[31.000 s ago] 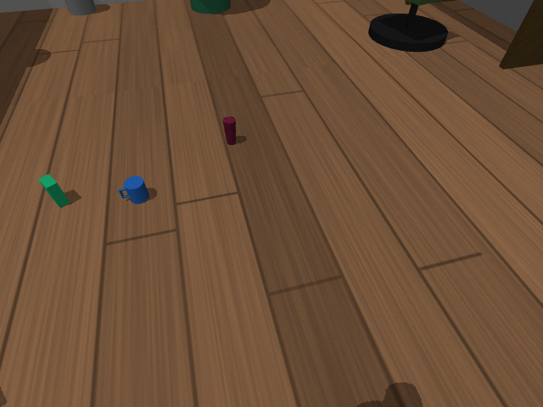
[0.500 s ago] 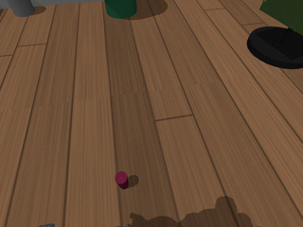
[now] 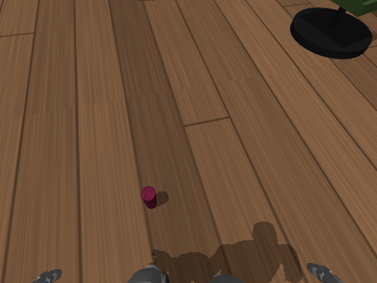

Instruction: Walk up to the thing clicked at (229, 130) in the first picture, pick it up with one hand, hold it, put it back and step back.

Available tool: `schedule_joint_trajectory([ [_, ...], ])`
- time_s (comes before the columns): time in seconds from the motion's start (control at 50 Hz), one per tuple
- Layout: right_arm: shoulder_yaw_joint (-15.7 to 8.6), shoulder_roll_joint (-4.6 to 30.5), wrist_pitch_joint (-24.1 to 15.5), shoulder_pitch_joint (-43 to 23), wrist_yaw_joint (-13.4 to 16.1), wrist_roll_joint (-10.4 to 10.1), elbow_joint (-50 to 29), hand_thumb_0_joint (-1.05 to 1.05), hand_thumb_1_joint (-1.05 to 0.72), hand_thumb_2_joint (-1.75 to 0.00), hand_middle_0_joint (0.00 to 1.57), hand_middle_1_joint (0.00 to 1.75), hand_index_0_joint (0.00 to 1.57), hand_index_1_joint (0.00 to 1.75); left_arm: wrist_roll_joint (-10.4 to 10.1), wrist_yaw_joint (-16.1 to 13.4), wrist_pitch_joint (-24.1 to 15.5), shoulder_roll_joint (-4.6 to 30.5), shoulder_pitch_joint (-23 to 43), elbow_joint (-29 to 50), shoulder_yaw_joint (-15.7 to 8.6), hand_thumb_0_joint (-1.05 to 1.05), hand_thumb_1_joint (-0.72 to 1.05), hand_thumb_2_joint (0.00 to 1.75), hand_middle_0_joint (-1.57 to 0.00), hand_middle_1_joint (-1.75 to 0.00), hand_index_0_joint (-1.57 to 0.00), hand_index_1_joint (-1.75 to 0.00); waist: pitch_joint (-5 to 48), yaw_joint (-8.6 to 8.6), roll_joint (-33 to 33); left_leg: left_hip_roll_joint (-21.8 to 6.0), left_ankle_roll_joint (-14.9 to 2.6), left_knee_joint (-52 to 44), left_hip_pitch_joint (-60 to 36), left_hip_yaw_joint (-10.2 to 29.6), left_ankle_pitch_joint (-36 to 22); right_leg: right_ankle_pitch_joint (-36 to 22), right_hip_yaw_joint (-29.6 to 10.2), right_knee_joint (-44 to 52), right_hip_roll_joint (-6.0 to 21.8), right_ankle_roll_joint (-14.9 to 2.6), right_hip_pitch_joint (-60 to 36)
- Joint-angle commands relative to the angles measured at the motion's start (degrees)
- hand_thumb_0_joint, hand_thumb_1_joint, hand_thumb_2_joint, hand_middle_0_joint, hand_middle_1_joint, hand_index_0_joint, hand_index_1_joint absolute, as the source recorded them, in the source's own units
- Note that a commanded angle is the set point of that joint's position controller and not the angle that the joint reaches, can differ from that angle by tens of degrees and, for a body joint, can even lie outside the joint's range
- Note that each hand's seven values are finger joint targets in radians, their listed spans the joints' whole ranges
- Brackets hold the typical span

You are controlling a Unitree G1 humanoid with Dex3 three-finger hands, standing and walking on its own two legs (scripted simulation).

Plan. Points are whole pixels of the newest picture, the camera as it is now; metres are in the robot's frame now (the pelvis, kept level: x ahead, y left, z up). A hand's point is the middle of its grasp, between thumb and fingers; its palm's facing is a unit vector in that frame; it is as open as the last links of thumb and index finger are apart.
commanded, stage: step back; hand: left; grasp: from the side
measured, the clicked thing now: (149, 198) +0.51 +0.17 -0.68
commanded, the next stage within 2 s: none
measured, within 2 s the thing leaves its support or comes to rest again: neither
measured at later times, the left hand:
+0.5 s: hand out of the picture -0.01 +0.28 -0.14, palm faces +0.04 -0.93 -0.36, open 7.4 cm
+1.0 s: hand out of the picture -0.21 +0.24 -0.13, palm faces +0.00 -0.91 -0.42, open 7.4 cm
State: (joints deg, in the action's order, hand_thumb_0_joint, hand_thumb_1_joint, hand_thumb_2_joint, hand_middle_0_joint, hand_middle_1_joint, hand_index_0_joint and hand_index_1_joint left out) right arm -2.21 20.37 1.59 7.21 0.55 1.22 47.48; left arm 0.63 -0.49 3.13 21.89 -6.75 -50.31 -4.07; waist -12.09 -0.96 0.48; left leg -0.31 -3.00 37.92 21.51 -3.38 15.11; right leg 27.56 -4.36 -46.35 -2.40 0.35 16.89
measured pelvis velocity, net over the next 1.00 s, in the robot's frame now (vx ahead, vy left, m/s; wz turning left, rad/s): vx -0.29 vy -0.03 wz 0.02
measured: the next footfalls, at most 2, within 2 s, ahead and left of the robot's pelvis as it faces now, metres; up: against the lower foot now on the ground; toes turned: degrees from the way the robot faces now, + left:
right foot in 0.04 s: +0.01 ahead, -0.13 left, +0.00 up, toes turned +3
left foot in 0.36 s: -0.07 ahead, +0.11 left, +0.00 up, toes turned +1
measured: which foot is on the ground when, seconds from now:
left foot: down 0.00-0.06, up 0.08-0.34, down 0.36-0.80, up 0.82-1.00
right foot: up 0.00-0.02, down 0.04-0.38, up 0.40-0.76, down 0.78-1.00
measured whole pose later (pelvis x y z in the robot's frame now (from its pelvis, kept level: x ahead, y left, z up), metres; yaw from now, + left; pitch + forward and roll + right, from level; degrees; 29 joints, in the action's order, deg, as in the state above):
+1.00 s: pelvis -0.29 -0.03 +0.00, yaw +1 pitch -2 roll +1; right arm -3.1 23.9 2.8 12.8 1.1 0.5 48.6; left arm 2.7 -0.2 3.3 20.4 -11.0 -46.5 -4.2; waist -8.1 0.5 -1.1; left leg 5.4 0.8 60.4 25.6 5.6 28.2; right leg 16.7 -0.7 -36.9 1.6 -0.2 18.7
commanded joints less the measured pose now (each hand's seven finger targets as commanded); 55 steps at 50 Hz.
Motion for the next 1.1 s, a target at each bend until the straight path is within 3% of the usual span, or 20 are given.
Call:
schedule_joint_trajectory([
  [0.0,-4.40,15.62,-0.30,-1.18,0.86,-0.86,-3.92,0.00,-0.90,-0.90,0.20,0.30,0.20,0.30,1.02,-0.47,-2.29,9.25,-9.81,1.64,-3.34,0.00,0.90,0.90,-0.20,-0.30,-0.20,-0.30,18.92,3.00,-6.78,-12.00,-5.48,-4.46,-7.82,14.88,-17.90,-15.25,1.91,19.59,2.13,-3.25,-8.69],
  [0.04,-3.46,11.56,-0.13,-2.96,0.91,-1.53,-4.82,0.00,-0.90,-0.90,0.20,0.30,0.20,0.30,0.95,-0.18,-2.44,18.10,-5.59,3.91,-5.36,0.00,0.90,0.90,-0.20,-0.30,-0.20,-0.30,12.32,3.08,13.60,4.79,2.07,11.70,5.92,5.03,10.15,-21.29,-23.08,27.08,20.12,-15.46,-4.20],
  [0.06,-4.01,12.87,0.25,-2.73,1.30,-1.12,-3.75,0.00,-0.90,-0.90,0.20,0.30,0.20,0.30,1.76,-0.31,-2.88,19.67,-1.82,6.65,-5.44,0.00,0.90,0.90,-0.20,-0.30,-0.20,-0.30,10.21,3.41,14.94,5.76,3.01,25.24,4.06,9.55,21.03,-27.03,-29.27,27.85,26.42,-20.67,2.63],
  [0.14,-3.27,12.49,-0.31,3.45,1.33,-1.74,-1.08,0.00,-0.90,-0.90,0.20,0.30,0.20,0.30,1.10,-1.09,-2.86,12.99,3.91,8.81,-4.20,0.00,0.90,0.90,-0.20,-0.30,-0.20,-0.30,10.10,-0.16,7.82,7.94,3.38,31.33,4.39,11.77,13.31,-37.03,-9.70,21.87,14.99,-13.15,-0.64],
  [0.26,-2.89,11.28,-1.12,3.12,1.14,-0.91,-2.49,0.00,-0.90,-0.90,0.20,0.30,0.20,0.30,1.29,-1.38,-1.94,12.14,-2.75,9.66,-3.56,0.00,0.90,0.90,-0.20,-0.30,-0.20,-0.30,14.98,3.23,10.28,2.53,3.20,3.03,2.82,6.17,13.72,-43.12,-8.87,15.05,14.95,-12.10,-15.59],
  [0.32,-3.93,11.57,-1.97,7.61,1.00,0.34,-0.90,0.00,-0.90,-0.90,0.20,0.30,0.20,0.30,0.15,-0.74,-0.87,12.12,-1.01,10.99,-2.97,0.00,0.90,0.90,-0.20,-0.30,-0.20,-0.30,16.50,0.45,7.28,0.83,1.80,-14.74,-9.98,5.81,-7.20,-35.31,-6.44,8.52,11.73,-7.39,-6.89],
  [0.34,-5.12,16.11,-2.24,6.71,0.92,1.14,-1.50,0.00,-0.90,-0.90,0.20,0.30,0.20,0.30,0.06,-0.53,-0.57,10.06,-2.95,11.41,-2.43,0.00,0.90,0.90,-0.20,-0.30,-0.20,-0.30,16.72,1.38,-2.57,-9.22,-1.48,-15.82,-16.00,19.56,-14.83,-21.26,-4.20,2.80,6.13,-4.12,3.66],
  [0.36,-5.97,22.23,-1.95,3.37,0.24,0.67,-2.92,0.00,-0.90,-0.90,0.20,0.30,0.20,0.30,-0.36,-1.08,-0.74,10.04,0.21,12.18,-2.87,0.00,0.90,0.90,-0.20,-0.30,-0.20,-0.30,14.73,-0.47,-14.81,-20.69,-10.56,-18.20,-9.55,32.30,-24.97,6.85,1.06,-7.45,-3.42,-1.43,8.18],
  [0.38,-6.44,22.80,-2.20,4.40,0.37,0.87,-2.85,0.00,-0.90,-0.90,0.20,0.30,0.20,0.30,0.59,-1.81,-0.68,11.63,3.01,11.47,-3.74,0.00,0.90,0.90,-0.20,-0.30,-0.20,-0.30,13.83,-2.93,-12.50,-23.62,-15.22,-18.39,-5.47,37.12,-25.55,11.24,-6.46,-18.38,-3.35,-1.33,7.31],
  [0.44,-4.38,15.95,-2.29,-1.19,1.35,0.63,-3.34,0.00,-0.90,-0.90,0.20,0.30,0.20,0.30,-0.57,-1.51,-0.53,10.40,-2.80,8.77,-3.52,0.00,0.90,0.90,-0.20,-0.30,-0.20,-0.30,12.70,2.52,-6.00,-14.24,-9.04,-12.96,-10.40,19.06,-30.68,2.84,-8.54,-26.16,-4.02,-1.87,12.58],
  [0.6,-5.02,15.75,-1.98,3.69,1.66,0.34,-5.00,0.00,-0.90,-0.90,0.20,0.30,0.20,0.30,0.42,-0.66,-1.06,10.04,-3.61,9.25,-3.78,0.00,0.90,0.90,-0.20,-0.30,-0.20,-0.30,15.14,-1.54,-9.54,-15.13,-12.55,-10.06,-18.52,17.67,-28.94,2.58,-3.13,-12.31,-1.21,1.92,10.99],
  [0.68,-5.30,17.40,-1.02,0.95,1.11,0.68,-6.50,0.00,-0.90,-0.90,0.20,0.30,0.20,0.30,0.46,0.11,-1.27,9.91,-7.72,6.86,-3.99,0.00,0.90,0.90,-0.20,-0.30,-0.20,-0.30,17.42,0.05,-12.62,-13.44,-9.49,-10.62,-11.10,16.20,-17.56,-1.18,2.30,4.18,0.93,0.02,-0.09],
  [0.74,-4.62,15.99,0.02,-0.87,0.93,-0.26,-6.88,0.00,-0.90,-0.90,0.20,0.30,0.20,0.30,1.51,0.42,-1.68,11.12,-14.30,3.45,-4.66,0.00,0.90,0.90,-0.20,-0.30,-0.20,-0.30,17.37,3.07,-8.44,-8.81,-3.11,-5.60,2.26,13.71,-2.93,-10.29,1.44,20.76,2.49,-3.09,-12.42],
  [0.76,-3.80,12.68,0.14,0.41,0.86,-0.55,-7.45,0.00,-0.90,-0.90,0.20,0.30,0.20,0.30,2.51,0.59,-1.99,15.46,-13.31,4.59,-5.98,0.00,0.90,0.90,-0.20,-0.30,-0.20,-0.30,13.63,2.90,5.03,0.03,1.01,4.95,14.93,11.01,10.50,-3.11,-16.03,24.65,12.55,-6.80,-12.55],
  [0.78,-4.13,12.16,0.04,-3.33,1.87,-0.81,-8.48,0.00,-0.90,-0.90,0.20,0.30,0.20,0.30,2.06,0.49,-1.55,21.84,-8.16,7.35,-7.03,0.00,0.90,0.90,-0.20,-0.30,-0.20,-0.30,10.62,5.28,16.16,6.35,3.30,19.94,11.07,9.25,19.64,-3.38,-27.76,31.46,25.61,-16.35,4.35],
  [0.8,-4.97,14.64,0.23,-2.54,2.10,-0.65,-7.39,0.00,-0.90,-0.90,0.20,0.30,0.20,0.30,1.94,0.01,-2.04,21.49,-3.09,9.32,-6.72,0.00,0.90,0.90,-0.20,-0.30,-0.20,-0.30,7.14,3.55,13.64,3.78,3.89,29.27,7.87,14.00,18.53,-5.03,-29.74,32.62,28.00,-18.64,11.75],
  [0.86,-4.30,13.62,-0.23,5.06,1.61,-1.18,-3.49,0.00,-0.90,-0.90,0.20,0.30,0.20,0.30,2.15,-0.70,-2.34,14.21,5.60,10.57,-4.85,0.00,0.90,0.90,-0.20,-0.30,-0.20,-0.30,7.24,-1.68,8.61,7.10,3.27,33.41,4.84,12.18,10.48,-18.75,-9.06,24.61,15.63,-11.77,9.30],
  [0.98,-3.31,11.99,-1.21,4.94,1.33,-0.06,-3.89,0.00,-0.90,-0.90,0.20,0.30,0.20,0.30,2.17,-1.52,-1.67,13.01,-2.02,10.13,-4.36,0.00,0.90,0.90,-0.20,-0.30,-0.20,-0.30,13.33,3.39,11.19,2.58,3.35,7.99,5.30,6.46,15.21,-33.96,-7.67,16.81,16.62,-11.53,-11.59],
  [1.04,-3.76,11.19,-2.00,10.62,1.22,0.17,-1.07,0.00,-0.90,-0.90,0.20,0.30,0.20,0.30,0.76,-1.01,-0.54,13.04,-0.75,10.53,-3.53,0.00,0.90,0.90,-0.20,-0.30,-0.20,-0.30,16.89,0.82,7.83,2.67,2.21,-15.60,-5.48,1.65,-3.15,-36.38,-3.90,6.92,13.61,-8.40,-11.86],
  [1.08,-5.74,19.37,-2.17,7.51,1.35,1.40,-2.31,0.00,-0.90,-0.90,0.20,0.30,0.20,0.30,0.06,-0.57,-0.08,8.32,-3.62,11.45,-2.00,0.00,0.90,0.90,-0.20,-0.30,-0.20,-0.30,15.75,2.69,-8.53,-15.49,-5.65,-16.14,-15.07,28.19,-18.24,-9.60,1.65,-5.03,2.67,-2.09,10.34],
])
